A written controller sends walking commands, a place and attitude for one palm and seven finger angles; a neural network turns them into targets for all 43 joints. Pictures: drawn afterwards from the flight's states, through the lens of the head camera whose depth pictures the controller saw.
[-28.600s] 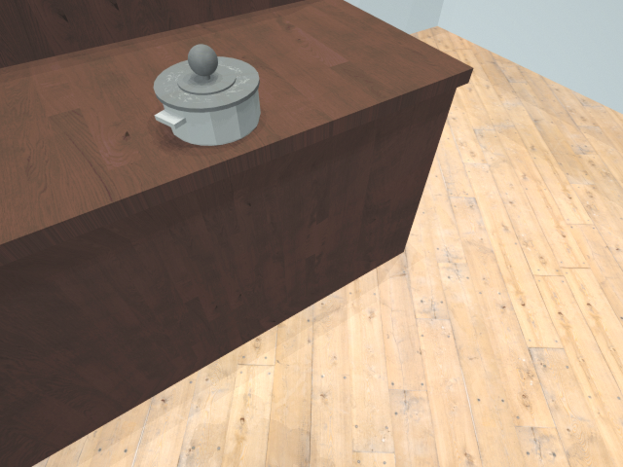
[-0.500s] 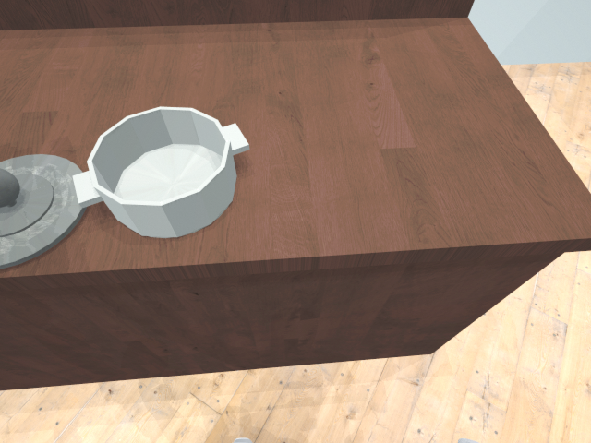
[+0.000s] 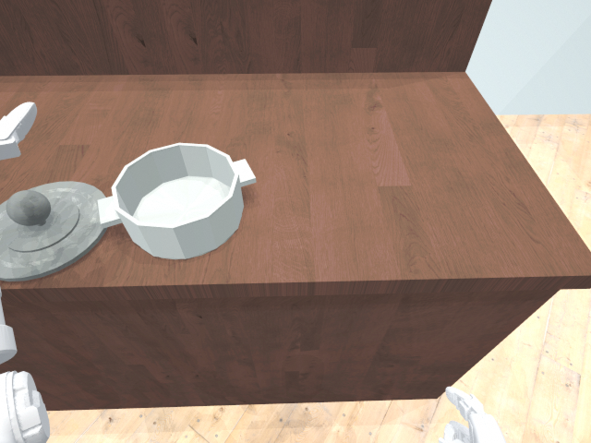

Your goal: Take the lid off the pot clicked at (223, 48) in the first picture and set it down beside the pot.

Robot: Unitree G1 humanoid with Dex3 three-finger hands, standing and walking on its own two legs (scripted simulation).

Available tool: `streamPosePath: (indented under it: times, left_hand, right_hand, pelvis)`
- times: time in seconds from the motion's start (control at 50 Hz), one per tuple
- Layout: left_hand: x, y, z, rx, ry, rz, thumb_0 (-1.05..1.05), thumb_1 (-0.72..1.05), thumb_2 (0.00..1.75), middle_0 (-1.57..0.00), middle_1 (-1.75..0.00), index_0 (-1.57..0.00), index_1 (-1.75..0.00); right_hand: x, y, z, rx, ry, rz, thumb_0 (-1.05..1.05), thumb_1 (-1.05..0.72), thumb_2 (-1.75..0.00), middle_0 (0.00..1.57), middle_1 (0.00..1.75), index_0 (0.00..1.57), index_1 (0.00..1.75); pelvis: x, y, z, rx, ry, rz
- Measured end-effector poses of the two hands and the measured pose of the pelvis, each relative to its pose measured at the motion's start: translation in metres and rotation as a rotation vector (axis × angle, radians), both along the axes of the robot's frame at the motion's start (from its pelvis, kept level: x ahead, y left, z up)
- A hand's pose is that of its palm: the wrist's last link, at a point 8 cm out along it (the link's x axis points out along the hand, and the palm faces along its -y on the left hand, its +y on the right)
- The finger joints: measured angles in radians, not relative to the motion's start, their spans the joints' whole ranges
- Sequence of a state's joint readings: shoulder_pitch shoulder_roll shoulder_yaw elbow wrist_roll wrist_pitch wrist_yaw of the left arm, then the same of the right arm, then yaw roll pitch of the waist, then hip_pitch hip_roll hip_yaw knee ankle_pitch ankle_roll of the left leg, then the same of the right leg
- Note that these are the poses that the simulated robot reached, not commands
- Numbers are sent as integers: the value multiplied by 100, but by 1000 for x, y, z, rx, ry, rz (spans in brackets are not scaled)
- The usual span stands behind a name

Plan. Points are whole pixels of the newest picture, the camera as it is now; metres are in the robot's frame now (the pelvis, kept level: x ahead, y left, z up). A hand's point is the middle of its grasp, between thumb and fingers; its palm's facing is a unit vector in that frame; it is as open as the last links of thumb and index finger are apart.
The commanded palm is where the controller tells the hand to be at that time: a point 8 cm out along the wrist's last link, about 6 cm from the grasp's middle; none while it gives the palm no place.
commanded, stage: draw the hand back to the body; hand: left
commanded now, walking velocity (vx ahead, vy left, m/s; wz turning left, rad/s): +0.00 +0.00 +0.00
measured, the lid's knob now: (29, 208) +0.41 +0.43 +0.08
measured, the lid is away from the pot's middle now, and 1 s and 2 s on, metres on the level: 0.22 0.22 0.22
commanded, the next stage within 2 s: step back with the hand held close in 1.40 s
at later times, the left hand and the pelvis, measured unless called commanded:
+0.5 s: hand out of the picture +0.28 +0.30 +0.27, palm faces +0.60 -0.77 -0.21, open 8.3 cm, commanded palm +0.22 +0.32 +0.26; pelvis -0.01 -0.02 +0.00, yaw +0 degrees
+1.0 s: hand out of the picture +0.20 +0.27 +0.25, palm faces +0.52 -0.81 -0.27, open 7.4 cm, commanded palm +0.14 +0.29 +0.25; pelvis -0.02 -0.01 +0.00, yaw +1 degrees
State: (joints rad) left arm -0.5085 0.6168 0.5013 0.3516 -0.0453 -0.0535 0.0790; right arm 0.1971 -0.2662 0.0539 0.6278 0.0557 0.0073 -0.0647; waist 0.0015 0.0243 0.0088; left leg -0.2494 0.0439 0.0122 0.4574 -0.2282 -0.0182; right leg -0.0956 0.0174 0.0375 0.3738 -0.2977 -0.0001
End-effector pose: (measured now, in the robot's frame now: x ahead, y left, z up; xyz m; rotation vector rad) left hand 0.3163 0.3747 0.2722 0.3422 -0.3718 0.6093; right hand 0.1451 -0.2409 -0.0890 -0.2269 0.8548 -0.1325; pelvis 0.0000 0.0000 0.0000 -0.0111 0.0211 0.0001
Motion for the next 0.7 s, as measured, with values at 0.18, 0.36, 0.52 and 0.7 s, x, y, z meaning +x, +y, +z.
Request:
streamPosePath:
  times: [0.18, 0.36, 0.52, 0.7]
  left_hand:
    - [-35, -14, 1, 36, -29, 18, 0, 23, 85, -37, -57, -36, -57]
    - [-66, -31, -3, 53, -46, -2, 1, 45, 87, -31, -48, -31, -48]
    - [-91, -45, -6, 65, -73, -28, 1, 65, 88, -27, -40, -27, -40]
    - [-119, -56, -10, 82, -88, -62, 1, 83, 90, -23, -33, -23, -32]
  right_hand:
    - [0, -18, -5, -6, 7, -3, 1, -90, -90, 20, 30, 20, 30]
    - [14, -13, -1, 12, -51, 30, 1, -90, -90, 20, 30, 20, 30]
    - [27, 0, 7, 32, -116, 65, 1, -90, -90, 20, 30, 20, 30]
    - [30, 11, 12, 34, -147, 89, 1, -90, -90, 21, 30, 20, 30]
  pelvis:
    - [2, -9, 2, 8, -25, 2]
    - [-3, -16, 2, 10, -54, 9]
    - [-8, -18, 3, 9, -73, 8]
    - [-12, -14, 4, 8, -91, 10]
